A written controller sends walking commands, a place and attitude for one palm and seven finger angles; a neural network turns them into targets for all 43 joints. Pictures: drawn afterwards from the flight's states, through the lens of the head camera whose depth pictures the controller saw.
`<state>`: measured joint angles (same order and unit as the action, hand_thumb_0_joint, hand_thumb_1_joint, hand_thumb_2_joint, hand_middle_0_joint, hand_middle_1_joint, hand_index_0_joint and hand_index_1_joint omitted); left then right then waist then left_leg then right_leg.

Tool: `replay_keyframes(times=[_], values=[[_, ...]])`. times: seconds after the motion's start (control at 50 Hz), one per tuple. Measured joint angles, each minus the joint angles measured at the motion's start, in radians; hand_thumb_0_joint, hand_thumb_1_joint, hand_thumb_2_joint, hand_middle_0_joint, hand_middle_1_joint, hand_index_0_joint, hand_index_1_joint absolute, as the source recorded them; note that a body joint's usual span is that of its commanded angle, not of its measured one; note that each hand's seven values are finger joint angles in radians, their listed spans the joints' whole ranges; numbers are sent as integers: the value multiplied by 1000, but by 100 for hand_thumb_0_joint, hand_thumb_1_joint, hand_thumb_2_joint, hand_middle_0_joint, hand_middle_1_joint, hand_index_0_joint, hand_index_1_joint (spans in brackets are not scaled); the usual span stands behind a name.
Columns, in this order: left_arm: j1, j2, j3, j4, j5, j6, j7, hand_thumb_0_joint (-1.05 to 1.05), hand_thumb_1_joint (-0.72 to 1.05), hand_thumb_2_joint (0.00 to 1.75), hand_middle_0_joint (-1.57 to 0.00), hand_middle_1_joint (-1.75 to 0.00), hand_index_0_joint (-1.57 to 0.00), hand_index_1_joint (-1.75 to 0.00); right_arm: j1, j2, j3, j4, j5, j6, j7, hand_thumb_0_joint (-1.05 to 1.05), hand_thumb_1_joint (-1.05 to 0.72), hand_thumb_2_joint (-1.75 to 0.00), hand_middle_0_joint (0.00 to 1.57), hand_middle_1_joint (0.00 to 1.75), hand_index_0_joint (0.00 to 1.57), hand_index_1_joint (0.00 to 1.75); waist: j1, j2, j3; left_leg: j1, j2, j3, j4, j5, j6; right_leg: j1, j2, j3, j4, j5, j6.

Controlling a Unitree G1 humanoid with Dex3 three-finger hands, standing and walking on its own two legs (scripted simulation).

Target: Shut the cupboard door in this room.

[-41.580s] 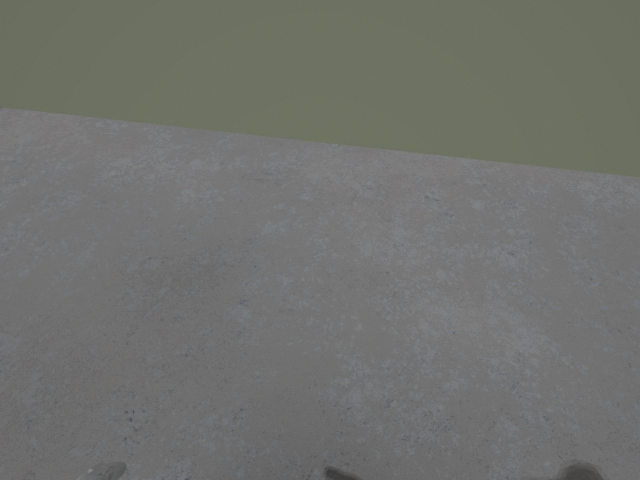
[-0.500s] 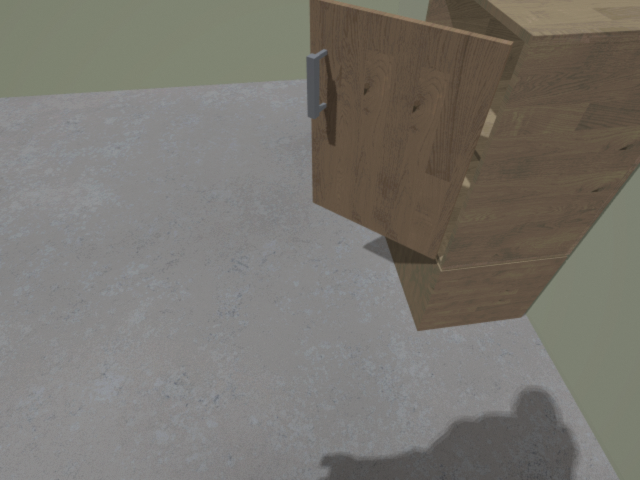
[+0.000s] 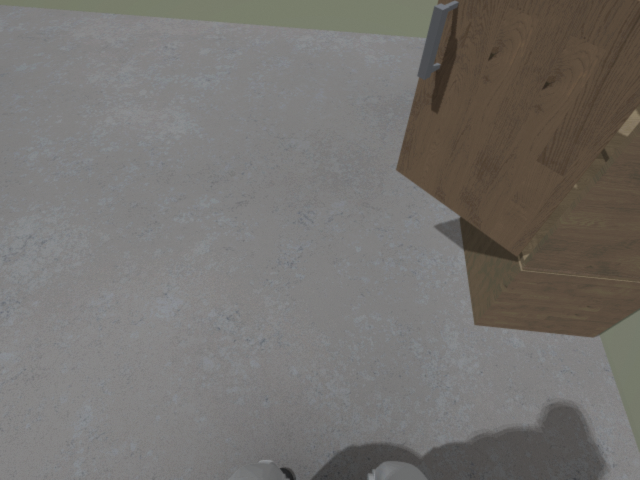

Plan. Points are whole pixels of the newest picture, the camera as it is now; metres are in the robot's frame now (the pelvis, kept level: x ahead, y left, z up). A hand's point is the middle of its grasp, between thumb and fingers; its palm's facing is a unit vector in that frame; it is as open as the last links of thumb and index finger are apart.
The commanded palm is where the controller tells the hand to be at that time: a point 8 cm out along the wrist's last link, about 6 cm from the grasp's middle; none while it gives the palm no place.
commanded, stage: walk to a spot facing it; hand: left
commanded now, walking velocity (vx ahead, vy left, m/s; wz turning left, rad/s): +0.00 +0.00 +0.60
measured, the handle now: (438, 41) +0.93 -0.23 +0.06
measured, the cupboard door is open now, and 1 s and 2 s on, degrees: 48 48 48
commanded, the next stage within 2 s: turn to face it in 1.24 s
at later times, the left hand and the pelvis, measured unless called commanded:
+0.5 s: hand out of the picture -0.03 +0.20 -0.17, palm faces +0.40 -0.89 -0.22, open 7.4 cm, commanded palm none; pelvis +0.00 -0.01 +0.00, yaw +23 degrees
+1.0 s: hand out of the picture +0.05 +0.18 -0.14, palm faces +0.65 -0.72 -0.23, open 7.4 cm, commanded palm none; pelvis +0.14 +0.02 +0.02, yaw +40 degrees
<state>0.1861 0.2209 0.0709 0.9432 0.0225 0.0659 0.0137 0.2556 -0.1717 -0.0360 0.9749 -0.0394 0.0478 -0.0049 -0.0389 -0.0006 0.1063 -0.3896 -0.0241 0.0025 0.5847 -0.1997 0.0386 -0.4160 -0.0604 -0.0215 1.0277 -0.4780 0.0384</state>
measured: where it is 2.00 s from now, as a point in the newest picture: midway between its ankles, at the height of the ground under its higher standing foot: (226, 431)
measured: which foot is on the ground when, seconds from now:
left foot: down 0.00-0.16, up 0.18-0.46, down 0.48-0.80, up 0.82-1.00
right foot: up 0.00-0.14, down 0.16-0.48, up 0.50-0.78, down 0.80-1.00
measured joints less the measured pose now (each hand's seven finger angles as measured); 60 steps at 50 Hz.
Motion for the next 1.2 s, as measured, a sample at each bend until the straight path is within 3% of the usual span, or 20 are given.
replay_keyframes(times=[0.1, 0.16, 0.22, 0.26, 0.3, 0.38, 0.48, 0.5, 0.54, 0.6, 0.68, 0.76, 0.8, 0.86, 0.9, 0.94, 1.04, 1.14, 1.2], values=[[-12, 1, 1, -48, -2, -16, 2, 1, 90, 90, -20, -30, -20, -30, -3, -15, -14, -6, -1, 14, 2, 0, -90, -90, 20, 30, 20, 30, -3, 42, -23, -1, -6, -82, -86, 70, -17, 32, 35, 11, -210, 26, -3], [5, 11, 1, -74, -1, -31, 3, 1, 90, 90, -20, -30, -20, -30, -4, -27, -32, -17, 4, 30, 5, 1, -90, -90, 20, 30, 20, 30, 1, 36, -51, -28, -33, -121, -72, 58, -37, 129, 39, 8, -450, 67, -23], [14, 5, -1, -72, 8, -31, 11, 1, 90, 90, -20, -30, -20, -30, -25, -56, -57, -28, 5, 42, 11, 1, -90, -90, 20, 30, 20, 30, 10, 34, -47, -132, -56, -96, 233, -175, -60, 136, 12, -20, -468, 186, -33], [24, -6, -3, -61, 9, -27, 15, 1, 90, 90, -20, -30, -20, -30, -34, -76, -68, -39, 4, 44, 17, 1, -90, -90, 20, 30, 20, 30, 5, 39, -44, -174, -38, -58, 436, -199, -68, 159, -2, -50, -478, 177, -28], [31, -9, -5, -52, 11, -31, 16, 1, 90, 90, -20, -30, -20, -30, -42, -85, -69, -52, 8, 40, 22, 1, -90, -90, 20, 30, 20, 30, -3, 26, -37, -164, -8, -18, 490, -208, -80, 181, -23, -76, -493, 173, -23], [34, -9, -11, -48, 13, -51, 3, 1, 90, 90, -20, -30, -20, -30, -53, -87, -57, -68, 13, 31, 30, 1, -91, -90, 19, 30, 19, 30, 1, -15, -21, -59, 40, 43, 320, -242, -84, 211, -74, -136, -495, 158, -12], [74, 4, -5, -44, 7, -66, -22, 1, 90, 90, -20, -30, -20, -30, -63, -89, -33, -83, 13, 4, 41, 1, -91, -90, 19, 30, 19, 30, 28, -46, -32, 103, 56, 85, -2, -197, -47, 200, -133, -206, -401, 87, 22], [81, 11, -1, -39, 5, -59, -26, 1, 90, 90, -20, -30, -20, -30, -68, -88, -32, -89, 9, -10, 39, 1, -90, -90, 19, 30, 19, 30, 27, -49, -34, 90, 49, 76, -4, -116, -37, 166, -137, -191, -313, 27, 27], [83, 29, 6, -20, 9, -34, -27, 1, 90, 90, -20, -30, -20, -30, -73, -74, -22, -92, 4, -35, 31, 1, -90, -90, 19, 30, 19, 30, 32, -61, -27, 78, 40, 68, 41, -109, -30, 79, -111, -114, -107, -50, 21], [73, 43, 15, -1, 10, -20, -32, 1, 90, 90, -20, -30, -20, -30, -42, -51, -8, -93, 1, -55, 15, 0, -90, -90, 19, 30, 20, 30, 30, -55, -33, 112, 34, 43, -1, -119, -33, -24, -71, -61, 35, 11, 16], [51, 40, 15, -22, 8, -33, -48, 2, 90, 90, -20, -30, -19, -30, 4, -34, 3, -58, 1, -57, 8, 0, -90, -90, 20, 30, 20, 30, 28, -27, -38, 176, 27, 1, -91, -92, -36, -74, -52, -41, -86, 107, 19], [34, 25, 10, -52, 8, -53, -57, 1, 90, 90, -20, -30, -19, -30, 41, -29, 1, -15, 1, -42, 13, 0, -90, -90, 20, 30, 20, 30, 23, 6, -44, 218, 27, -39, -100, -120, -47, -35, -28, -47, -299, 179, 21], [41, 26, 8, -70, 11, -75, -60, 1, 90, 90, -20, -30, -19, -30, 64, -25, -3, 0, 6, -34, 14, 0, -90, -90, 20, 30, 20, 30, 21, 12, -54, 206, 24, -59, -27, -185, -39, 28, -14, -56, -415, 183, 12], [43, 0, 2, -73, 15, -104, -40, 1, 90, 90, -20, -30, -20, -30, 59, -35, -17, 25, 11, -15, 16, 1, -90, -90, 20, 30, 20, 30, 29, 36, -47, 71, 13, -69, 353, -311, -12, 53, -21, -102, -379, 207, -49], [65, -23, -1, -60, 14, -108, -26, 1, 90, 90, -20, -30, -20, -30, 40, -43, -26, 32, 5, -10, 22, 1, -90, -90, 20, 30, 20, 30, 28, 42, -54, -27, 23, -40, 544, -234, -14, 98, -27, -133, -417, 194, -59], [90, -45, -3, -35, 13, -112, -18, 1, 90, 90, -20, -30, -20, -30, 18, -47, -34, 25, 3, -10, 29, 1, -90, -90, 20, 30, 20, 30, 20, 43, -63, -100, 50, -9, 607, -141, -25, 154, -29, -165, -491, 208, -53], [146, -84, -11, 21, 13, -131, -13, 1, 90, 90, -20, -30, -20, -30, -39, -37, -39, -8, 6, -13, 45, 1, -91, -90, 19, 30, 19, 30, 17, 14, -62, -184, 95, 44, 480, -56, -45, 283, -39, -248, -647, 228, -45], [193, -101, -19, 62, 12, -139, -14, 1, 90, 90, -20, -30, -20, -30, -120, -34, -29, -37, 6, -14, 60, 1, -91, -90, 19, 30, 19, 30, 53, -5, -23, -184, 106, 87, 245, -34, -34, 380, -52, -325, -683, 187, -13], [224, -94, -18, 82, 12, -131, -16, 1, 90, 90, -20, -30, -20, -30, -173, -34, -22, -61, 5, -21, 64, 1, -91, -90, 19, 30, 19, 30, 77, -19, 6, -147, 92, 116, 132, -61, -9, 422, -76, -357, -644, 130, 17]])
